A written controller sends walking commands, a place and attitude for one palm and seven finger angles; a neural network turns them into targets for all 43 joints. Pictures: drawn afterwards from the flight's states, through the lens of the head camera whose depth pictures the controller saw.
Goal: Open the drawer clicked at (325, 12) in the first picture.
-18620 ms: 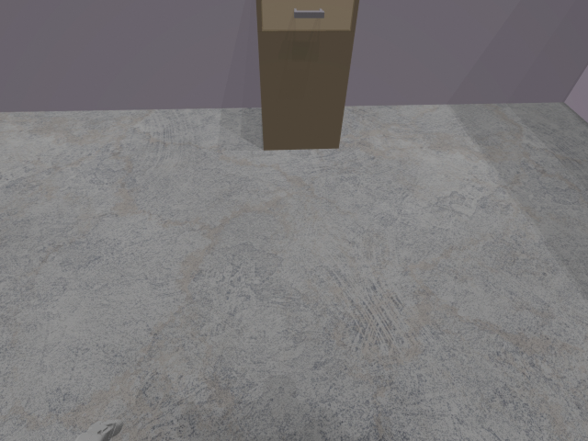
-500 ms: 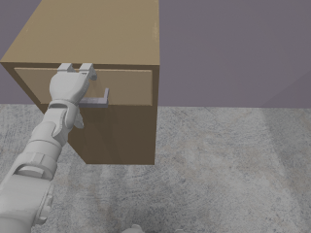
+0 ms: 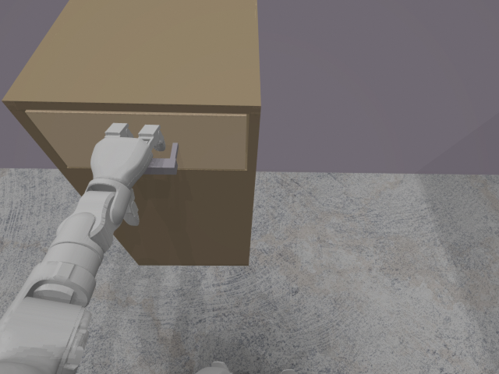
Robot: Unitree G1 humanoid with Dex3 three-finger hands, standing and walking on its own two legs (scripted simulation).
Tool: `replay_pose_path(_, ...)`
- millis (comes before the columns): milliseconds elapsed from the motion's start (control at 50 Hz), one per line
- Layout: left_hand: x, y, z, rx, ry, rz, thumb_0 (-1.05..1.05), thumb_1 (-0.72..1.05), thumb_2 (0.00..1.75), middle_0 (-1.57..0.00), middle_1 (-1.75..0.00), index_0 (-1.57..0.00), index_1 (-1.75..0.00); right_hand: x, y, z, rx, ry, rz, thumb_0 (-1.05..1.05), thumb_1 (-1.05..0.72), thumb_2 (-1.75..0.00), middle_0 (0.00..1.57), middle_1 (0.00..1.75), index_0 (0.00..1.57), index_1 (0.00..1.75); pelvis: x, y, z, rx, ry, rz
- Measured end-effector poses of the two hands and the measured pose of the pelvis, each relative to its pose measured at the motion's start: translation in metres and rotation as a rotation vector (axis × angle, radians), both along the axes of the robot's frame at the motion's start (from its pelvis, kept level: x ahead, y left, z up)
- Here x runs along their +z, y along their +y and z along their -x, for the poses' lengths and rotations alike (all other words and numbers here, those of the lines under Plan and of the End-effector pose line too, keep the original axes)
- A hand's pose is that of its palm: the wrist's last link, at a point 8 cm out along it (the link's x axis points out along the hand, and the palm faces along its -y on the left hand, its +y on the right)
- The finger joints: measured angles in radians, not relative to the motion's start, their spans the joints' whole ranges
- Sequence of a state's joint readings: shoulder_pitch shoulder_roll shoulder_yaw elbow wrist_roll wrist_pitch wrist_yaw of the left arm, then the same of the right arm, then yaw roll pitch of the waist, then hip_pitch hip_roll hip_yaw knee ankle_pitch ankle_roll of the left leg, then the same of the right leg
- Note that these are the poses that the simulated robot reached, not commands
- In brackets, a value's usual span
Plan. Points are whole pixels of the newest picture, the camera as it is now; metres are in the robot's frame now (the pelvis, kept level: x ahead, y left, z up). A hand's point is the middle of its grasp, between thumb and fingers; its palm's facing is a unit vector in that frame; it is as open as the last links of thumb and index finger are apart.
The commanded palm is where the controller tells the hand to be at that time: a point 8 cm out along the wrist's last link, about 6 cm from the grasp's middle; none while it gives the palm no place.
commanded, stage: lower the fingers behind the handle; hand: left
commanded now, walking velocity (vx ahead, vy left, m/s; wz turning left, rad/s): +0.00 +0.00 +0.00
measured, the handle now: (145, 157) +0.50 +0.22 +0.00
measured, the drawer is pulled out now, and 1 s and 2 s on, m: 0.00 0.00 0.00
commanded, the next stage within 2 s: close the thumb around the handle in 1.24 s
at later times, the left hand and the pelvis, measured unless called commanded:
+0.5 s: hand (146, 187) +0.44 +0.21 -0.02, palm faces -0.09 -0.07 -0.99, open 13.8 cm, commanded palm +0.42 +0.21 +0.05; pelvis +0.01 +0.00 +0.00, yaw -2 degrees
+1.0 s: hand (142, 187) +0.44 +0.22 -0.02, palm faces -0.06 -0.02 -1.00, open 13.8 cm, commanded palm +0.42 +0.20 +0.03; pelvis +0.00 -0.01 -0.01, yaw -1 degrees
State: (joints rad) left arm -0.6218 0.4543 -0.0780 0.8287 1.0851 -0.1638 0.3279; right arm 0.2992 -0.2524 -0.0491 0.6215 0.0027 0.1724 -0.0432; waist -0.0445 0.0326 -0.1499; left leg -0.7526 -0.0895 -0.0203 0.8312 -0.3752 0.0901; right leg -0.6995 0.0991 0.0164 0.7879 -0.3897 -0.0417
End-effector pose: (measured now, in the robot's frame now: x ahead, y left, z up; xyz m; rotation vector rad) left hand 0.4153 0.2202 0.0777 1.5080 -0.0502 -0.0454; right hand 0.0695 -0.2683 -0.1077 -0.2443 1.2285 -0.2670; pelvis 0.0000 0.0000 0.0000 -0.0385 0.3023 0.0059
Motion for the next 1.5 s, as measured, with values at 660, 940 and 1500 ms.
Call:
replay_pose_path(660,-0.044,-0.001,0.000,0.101,-0.009,-0.019,0.00,-0.49,0.30,-0.31,-1.20,-0.32,-1.21,-0.021,-0.004,0.015,-0.047,0.060,-0.026,0.01,-0.90,-0.90,0.20,0.30,0.20,0.30,-0.014,-0.004,-0.006,-0.021,0.056,0.005)
replay_pose_path(940,-0.044,-0.005,-0.007,0.153,0.063,-0.051,0.00,-0.49,0.30,-0.28,-1.20,-0.32,-1.20,-0.019,-0.001,0.015,-0.040,0.032,-0.029,0.00,-0.90,-0.90,0.20,0.30,0.20,0.30,-0.014,-0.009,0.000,-0.012,0.051,0.005)
replay_pose_path(1500,-0.044,-0.013,-0.002,0.123,0.031,-0.029,0.00,-0.39,0.35,-0.27,-1.21,-0.33,-1.22,-0.021,0.003,0.023,-0.061,0.051,-0.047,0.01,-0.90,-0.90,0.20,0.30,0.20,0.30,-0.013,-0.004,-0.002,-0.024,0.047,0.006)
